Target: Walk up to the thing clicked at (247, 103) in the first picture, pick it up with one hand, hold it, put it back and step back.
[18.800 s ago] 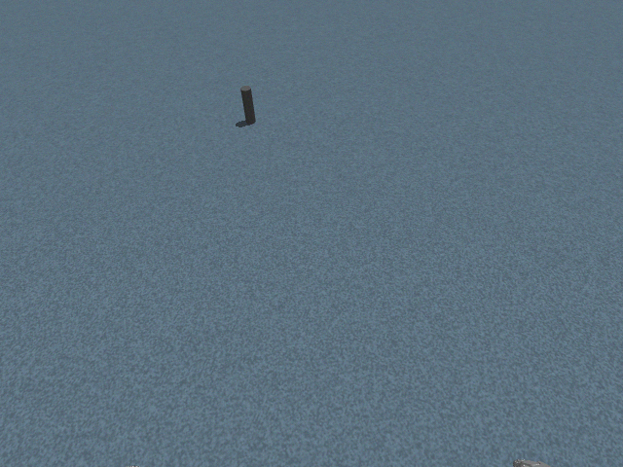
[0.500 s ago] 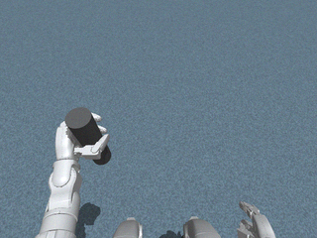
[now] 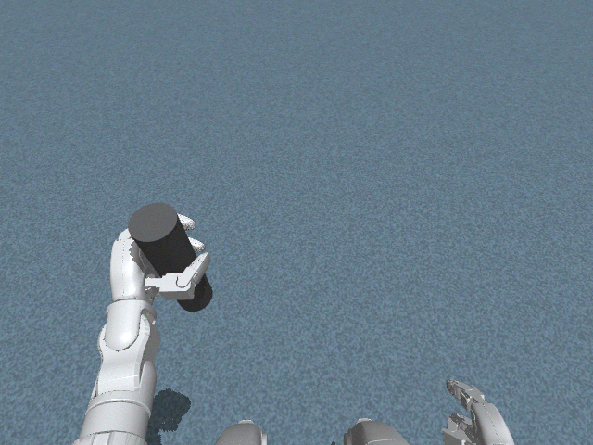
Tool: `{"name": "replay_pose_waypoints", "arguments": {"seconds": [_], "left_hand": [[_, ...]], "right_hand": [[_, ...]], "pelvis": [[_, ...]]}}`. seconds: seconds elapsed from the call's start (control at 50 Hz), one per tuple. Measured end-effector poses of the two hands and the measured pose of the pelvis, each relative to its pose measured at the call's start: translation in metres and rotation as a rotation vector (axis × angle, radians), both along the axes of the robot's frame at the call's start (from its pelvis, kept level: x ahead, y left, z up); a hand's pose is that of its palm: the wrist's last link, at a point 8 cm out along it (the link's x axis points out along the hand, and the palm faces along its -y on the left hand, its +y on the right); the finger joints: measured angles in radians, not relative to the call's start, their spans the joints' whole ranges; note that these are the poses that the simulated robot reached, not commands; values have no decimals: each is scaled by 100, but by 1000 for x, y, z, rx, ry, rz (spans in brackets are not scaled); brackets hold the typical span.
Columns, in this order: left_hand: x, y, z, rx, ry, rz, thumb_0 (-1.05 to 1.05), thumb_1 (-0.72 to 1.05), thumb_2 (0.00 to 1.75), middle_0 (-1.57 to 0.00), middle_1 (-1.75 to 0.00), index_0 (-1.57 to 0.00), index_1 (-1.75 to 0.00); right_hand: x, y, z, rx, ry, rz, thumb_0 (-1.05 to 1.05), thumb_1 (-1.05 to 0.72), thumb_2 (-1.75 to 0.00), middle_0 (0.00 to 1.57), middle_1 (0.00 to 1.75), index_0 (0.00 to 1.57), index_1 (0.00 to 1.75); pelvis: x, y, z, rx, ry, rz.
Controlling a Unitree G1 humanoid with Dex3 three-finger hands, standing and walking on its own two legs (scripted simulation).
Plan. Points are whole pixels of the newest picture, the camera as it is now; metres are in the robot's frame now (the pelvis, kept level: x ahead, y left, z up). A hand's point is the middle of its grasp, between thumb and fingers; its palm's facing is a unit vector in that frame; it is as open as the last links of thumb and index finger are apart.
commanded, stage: hold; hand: left
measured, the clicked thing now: (177, 264) +0.34 +0.18 +0.03
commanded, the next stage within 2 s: none
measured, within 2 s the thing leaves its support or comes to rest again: neither
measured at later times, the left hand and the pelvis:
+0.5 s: hand (176, 260) +0.33 +0.17 +0.06, palm faces +0.11 -0.99 +0.00, open 7.6 cm; pelvis -0.01 +0.00 +0.01, yaw +0 degrees
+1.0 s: hand (173, 262) +0.32 +0.17 +0.06, palm faces +0.11 -0.99 +0.00, open 7.6 cm; pelvis -0.01 +0.00 +0.01, yaw +0 degrees
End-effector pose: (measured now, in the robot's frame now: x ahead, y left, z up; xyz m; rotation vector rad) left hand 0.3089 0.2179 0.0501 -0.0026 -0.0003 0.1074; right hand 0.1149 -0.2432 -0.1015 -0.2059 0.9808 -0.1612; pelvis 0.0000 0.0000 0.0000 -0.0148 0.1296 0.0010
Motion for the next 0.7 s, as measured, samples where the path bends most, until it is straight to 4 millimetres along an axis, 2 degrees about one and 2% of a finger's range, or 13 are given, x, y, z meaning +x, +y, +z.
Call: {"name": "replay_pose_waypoints", "arguments": {"seconds": [0.28, 0.7], "left_hand": [[-6, 0, 7, 5, -3, 0, 2, -12, 115, -87, -108, -86, -109], [-12, 4, 6, 4, 1, 0, 2, -12, 115, -87, -108, -86, -109]], "right_hand": [[3, 2, 7, 2, -27, 9, 1, -91, -90, 20, 30, 20, 30], [-6, 6, 8, 5, -24, 10, 1, -91, -90, 20, 30, 20, 30]], "pelvis": [[-3, 1, 4, 1, -24, 1], [-8, 5, 6, -1, -34, 0]]}}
